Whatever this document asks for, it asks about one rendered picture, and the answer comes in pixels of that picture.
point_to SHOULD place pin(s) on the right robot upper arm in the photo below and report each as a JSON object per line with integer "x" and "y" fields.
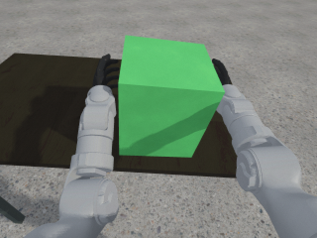
{"x": 272, "y": 174}

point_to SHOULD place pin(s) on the robot left forearm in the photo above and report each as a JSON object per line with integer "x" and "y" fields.
{"x": 93, "y": 157}

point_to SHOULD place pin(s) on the table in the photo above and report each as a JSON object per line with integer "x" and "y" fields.
{"x": 41, "y": 100}

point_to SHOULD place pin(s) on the right robot hand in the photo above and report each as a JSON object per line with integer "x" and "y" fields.
{"x": 221, "y": 72}

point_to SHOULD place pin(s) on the left robot hand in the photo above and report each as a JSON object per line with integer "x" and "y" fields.
{"x": 101, "y": 72}

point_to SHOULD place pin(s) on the left robot upper arm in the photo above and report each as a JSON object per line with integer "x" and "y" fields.
{"x": 85, "y": 207}

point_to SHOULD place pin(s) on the carton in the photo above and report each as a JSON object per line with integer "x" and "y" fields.
{"x": 168, "y": 92}

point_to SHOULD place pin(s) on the robot right forearm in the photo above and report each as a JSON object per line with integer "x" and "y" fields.
{"x": 243, "y": 123}

